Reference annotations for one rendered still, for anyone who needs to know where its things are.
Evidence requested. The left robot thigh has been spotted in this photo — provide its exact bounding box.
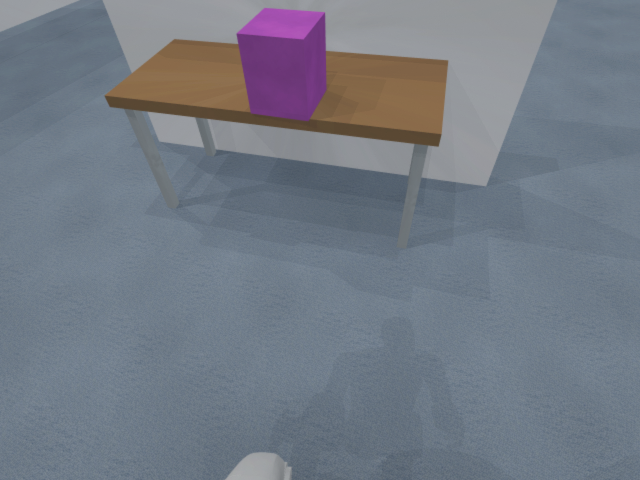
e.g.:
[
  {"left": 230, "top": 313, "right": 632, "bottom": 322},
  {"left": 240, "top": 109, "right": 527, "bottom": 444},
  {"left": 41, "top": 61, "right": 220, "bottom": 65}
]
[{"left": 225, "top": 452, "right": 292, "bottom": 480}]

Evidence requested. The table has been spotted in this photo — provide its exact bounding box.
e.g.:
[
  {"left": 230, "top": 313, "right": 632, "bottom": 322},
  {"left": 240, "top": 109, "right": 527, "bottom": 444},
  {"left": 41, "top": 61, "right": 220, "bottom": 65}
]
[{"left": 104, "top": 39, "right": 448, "bottom": 249}]

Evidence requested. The carton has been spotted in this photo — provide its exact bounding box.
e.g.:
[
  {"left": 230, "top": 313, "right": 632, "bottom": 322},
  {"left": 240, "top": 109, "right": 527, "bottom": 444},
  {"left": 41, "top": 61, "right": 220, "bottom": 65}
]
[{"left": 236, "top": 8, "right": 327, "bottom": 121}]

